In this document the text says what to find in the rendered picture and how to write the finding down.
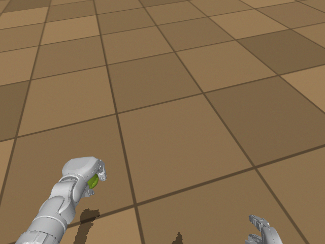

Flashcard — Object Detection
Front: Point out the right robot hand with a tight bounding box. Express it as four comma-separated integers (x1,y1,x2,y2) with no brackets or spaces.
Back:
245,215,283,244

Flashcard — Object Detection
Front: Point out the left robot arm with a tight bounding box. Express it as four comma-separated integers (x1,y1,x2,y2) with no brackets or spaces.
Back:
15,173,86,244

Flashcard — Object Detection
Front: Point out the left robot hand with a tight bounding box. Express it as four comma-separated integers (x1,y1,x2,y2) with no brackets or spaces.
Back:
62,157,107,198

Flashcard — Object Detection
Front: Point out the ball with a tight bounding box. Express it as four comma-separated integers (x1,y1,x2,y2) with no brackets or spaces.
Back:
87,174,99,189

